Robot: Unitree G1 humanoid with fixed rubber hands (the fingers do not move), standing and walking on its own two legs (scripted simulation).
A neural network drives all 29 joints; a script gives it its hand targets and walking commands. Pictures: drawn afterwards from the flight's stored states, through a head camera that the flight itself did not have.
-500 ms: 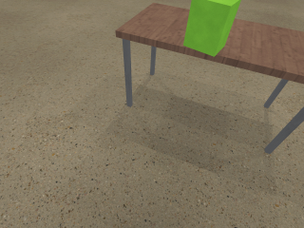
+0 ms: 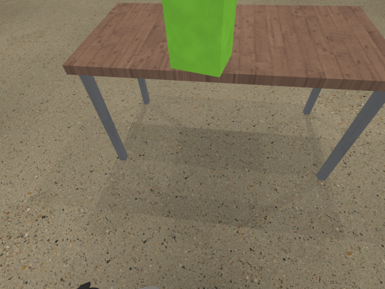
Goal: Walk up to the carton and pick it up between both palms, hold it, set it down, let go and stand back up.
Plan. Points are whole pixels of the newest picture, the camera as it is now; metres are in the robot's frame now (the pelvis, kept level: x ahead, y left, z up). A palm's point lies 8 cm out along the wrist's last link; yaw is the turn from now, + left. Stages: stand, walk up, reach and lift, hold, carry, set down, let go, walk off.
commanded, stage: walk up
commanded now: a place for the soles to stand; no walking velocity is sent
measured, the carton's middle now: (201, 28) +0.95 -0.02 +0.08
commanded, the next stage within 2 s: none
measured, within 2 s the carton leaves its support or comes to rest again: neither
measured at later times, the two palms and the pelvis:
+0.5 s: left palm (74, 234) +0.28 +0.31 -0.11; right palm (290, 256) +0.21 -0.20 -0.08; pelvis +0.20 +0.06 +0.01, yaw -9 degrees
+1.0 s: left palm (115, 158) +0.49 +0.25 -0.08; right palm (294, 208) +0.34 -0.25 -0.12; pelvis +0.37 +0.00 +0.01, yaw -13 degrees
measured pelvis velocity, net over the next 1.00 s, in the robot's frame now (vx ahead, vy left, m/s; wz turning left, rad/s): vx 0.37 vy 0.00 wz -0.22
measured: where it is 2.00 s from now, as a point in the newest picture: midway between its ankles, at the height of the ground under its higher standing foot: (198, 231)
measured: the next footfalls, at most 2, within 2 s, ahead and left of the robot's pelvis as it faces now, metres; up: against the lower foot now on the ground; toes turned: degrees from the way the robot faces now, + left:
left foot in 0.32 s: +0.29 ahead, +0.16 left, +0.00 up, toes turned +0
right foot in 0.76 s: +0.41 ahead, -0.11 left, +0.00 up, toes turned -15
